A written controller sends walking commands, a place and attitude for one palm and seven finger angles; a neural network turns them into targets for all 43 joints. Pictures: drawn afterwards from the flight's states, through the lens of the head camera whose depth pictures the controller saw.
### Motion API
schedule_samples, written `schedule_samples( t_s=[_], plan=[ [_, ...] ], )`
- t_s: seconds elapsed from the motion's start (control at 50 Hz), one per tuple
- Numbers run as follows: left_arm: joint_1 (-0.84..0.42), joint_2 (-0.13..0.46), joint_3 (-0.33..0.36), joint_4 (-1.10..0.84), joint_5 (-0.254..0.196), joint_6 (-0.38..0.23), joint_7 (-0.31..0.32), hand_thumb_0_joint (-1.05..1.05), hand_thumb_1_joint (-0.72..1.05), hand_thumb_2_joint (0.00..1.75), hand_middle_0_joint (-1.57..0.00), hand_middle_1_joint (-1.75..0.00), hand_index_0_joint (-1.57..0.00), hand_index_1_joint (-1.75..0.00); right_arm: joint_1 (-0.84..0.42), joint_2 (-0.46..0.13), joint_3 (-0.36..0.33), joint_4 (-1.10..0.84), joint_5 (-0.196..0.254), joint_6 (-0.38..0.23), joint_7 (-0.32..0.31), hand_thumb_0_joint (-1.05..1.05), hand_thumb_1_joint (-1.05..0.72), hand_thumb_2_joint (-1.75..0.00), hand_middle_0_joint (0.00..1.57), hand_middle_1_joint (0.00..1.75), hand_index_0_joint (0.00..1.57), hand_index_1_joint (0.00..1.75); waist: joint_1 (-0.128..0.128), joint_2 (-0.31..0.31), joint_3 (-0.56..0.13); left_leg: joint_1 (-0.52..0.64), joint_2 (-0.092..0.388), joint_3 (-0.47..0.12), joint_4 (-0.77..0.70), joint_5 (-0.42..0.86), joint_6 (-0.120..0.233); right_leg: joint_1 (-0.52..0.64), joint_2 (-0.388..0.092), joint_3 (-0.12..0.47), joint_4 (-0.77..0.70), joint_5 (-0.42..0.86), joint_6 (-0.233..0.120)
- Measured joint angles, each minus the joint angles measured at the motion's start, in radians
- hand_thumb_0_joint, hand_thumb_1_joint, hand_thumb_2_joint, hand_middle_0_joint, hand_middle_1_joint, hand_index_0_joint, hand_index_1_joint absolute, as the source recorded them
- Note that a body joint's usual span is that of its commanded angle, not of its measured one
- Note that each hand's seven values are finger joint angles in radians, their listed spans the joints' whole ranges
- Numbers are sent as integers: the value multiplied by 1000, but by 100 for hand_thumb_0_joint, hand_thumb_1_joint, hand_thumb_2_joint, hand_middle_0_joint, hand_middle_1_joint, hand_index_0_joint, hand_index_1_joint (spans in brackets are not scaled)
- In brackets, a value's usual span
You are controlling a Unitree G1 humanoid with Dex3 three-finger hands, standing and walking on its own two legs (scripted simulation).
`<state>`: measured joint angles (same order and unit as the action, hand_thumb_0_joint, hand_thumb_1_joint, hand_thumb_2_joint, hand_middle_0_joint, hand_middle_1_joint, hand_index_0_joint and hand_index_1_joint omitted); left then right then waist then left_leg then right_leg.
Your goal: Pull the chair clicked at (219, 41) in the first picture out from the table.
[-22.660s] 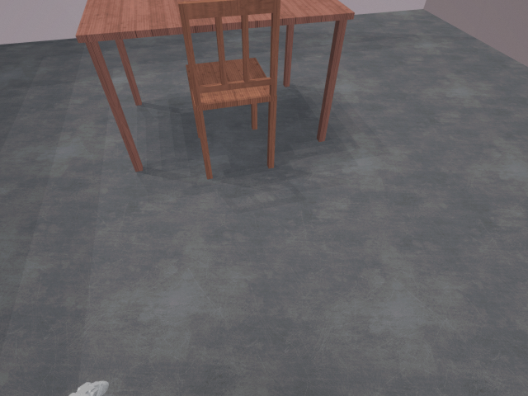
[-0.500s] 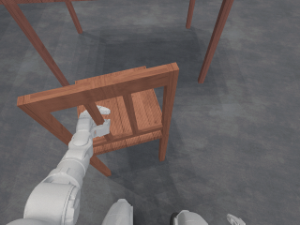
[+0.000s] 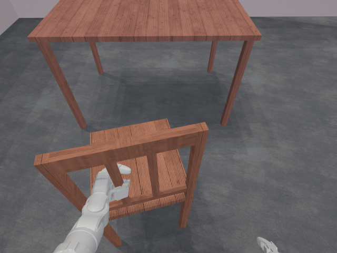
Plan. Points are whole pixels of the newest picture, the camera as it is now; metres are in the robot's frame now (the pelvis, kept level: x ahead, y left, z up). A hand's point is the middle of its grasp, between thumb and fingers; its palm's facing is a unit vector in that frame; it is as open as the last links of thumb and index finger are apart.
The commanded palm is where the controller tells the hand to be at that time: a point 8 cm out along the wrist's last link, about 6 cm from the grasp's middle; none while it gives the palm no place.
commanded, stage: stop walking, hand still on the chair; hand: left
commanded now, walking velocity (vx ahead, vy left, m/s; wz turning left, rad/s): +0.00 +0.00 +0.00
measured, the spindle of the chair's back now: (119, 183) +0.31 +0.17 -0.09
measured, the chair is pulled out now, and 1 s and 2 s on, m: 0.63 0.64 0.64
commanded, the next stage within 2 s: open the thumb and straighten the fingers in 0.44 s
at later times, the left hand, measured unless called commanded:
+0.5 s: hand (122, 191) +0.28 +0.15 -0.07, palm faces +0.07 -0.98 -0.18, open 5.6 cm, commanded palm +0.26 +0.19 -0.05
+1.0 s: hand (114, 186) +0.29 +0.17 -0.07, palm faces +0.09 -0.98 -0.17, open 13.5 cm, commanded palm +0.27 +0.21 -0.04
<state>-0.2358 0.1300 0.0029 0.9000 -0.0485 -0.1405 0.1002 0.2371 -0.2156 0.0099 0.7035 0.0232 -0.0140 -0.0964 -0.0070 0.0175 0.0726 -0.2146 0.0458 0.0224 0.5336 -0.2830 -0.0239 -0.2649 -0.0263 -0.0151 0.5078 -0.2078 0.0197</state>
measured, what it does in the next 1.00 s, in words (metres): stands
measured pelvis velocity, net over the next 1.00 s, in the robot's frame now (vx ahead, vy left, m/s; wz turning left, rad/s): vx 0.03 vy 0.00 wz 0.02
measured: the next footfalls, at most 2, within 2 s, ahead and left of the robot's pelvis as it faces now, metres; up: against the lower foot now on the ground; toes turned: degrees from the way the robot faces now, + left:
none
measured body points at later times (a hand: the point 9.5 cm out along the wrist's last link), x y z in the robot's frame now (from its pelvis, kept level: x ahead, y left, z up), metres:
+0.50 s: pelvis +0.02 +0.00 +0.00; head +0.04 -0.01 +0.45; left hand +0.27 +0.20 -0.05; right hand +0.15 -0.25 -0.11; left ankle +0.00 +0.13 -0.73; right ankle +0.04 -0.13 -0.73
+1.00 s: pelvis +0.03 +0.00 -0.02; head +0.07 -0.01 +0.42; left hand +0.29 +0.22 -0.05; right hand +0.17 -0.25 -0.13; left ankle +0.00 +0.13 -0.73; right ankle +0.04 -0.13 -0.73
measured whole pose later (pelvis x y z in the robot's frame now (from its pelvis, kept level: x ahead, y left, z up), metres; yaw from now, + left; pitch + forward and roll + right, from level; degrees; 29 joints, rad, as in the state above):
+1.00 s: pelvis +0.03 +0.00 -0.02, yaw +1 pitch +8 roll +0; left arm 0.04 0.19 0.05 0.41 -0.09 0.02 0.04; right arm 0.23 -0.25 -0.01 0.61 0.04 -0.06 -0.05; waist -0.04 0.04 -0.06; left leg -0.49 0.03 0.00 0.75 -0.41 -0.02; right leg -0.55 -0.05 -0.03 0.75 -0.35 0.02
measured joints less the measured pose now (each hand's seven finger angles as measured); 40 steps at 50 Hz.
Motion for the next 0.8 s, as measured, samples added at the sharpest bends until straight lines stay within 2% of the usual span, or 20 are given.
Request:
schedule_samples(
  t_s=[0.24, 0.54, 0.62, 0.7, 0.8],
  plan=[
    [116, -14, -14, -92, 9, -16, 2, 6, 63, 77, -25, -118, -50, -144, -17, 16, 1, 6, -5, 4, -1, 1, -91, -90, 20, 30, 20, 30, 8, 12, -16, 42, -8, 16, -47, 1, 5, 27, -7, 14, -26, -6, 7],
    [168, 6, -13, -171, 5, 7, 10, 6, 62, 78, -25, -119, -50, -144, -25, -2, -11, -11, -4, 22, -3, 1, -91, -90, 20, 30, 20, 30, -5, -3, -9, 58, -1, 17, -66, 3, -2, 40, 1, 13, -38, -6, 1],
    [202, 18, 4, -225, -20, 19, -1, 6, 60, 77, -25, -121, -50, -144, -17, -4, -6, -20, 23, 12, 27, 1, -91, -90, 20, 30, 20, 30, -31, -19, -50, -8, -6, 3, -34, -4, -3, -23, -7, 0, 1, -23, -1],
    [236, 37, 16, -320, -26, 14, -25, 5, 51, 72, -31, -128, -50, -144, -10, -16, -15, -40, 26, -17, 51, 2, -91, -90, 20, 30, 20, 30, -38, -27, -71, -95, -7, -8, 39, -32, -4, -105, -9, -7, 70, -52, -4],
    [250, 41, 3, -404, -15, 48, -36, 3, 18, 55, -36, -133, -50, -144, -10, -41, -29, -61, 21, -40, 67, 2, -91, -90, 20, 30, 20, 30, -35, -2, -92, -186, -11, -12, 122, -68, 0, -191, -15, -8, 145, -84, -1]
  ],
)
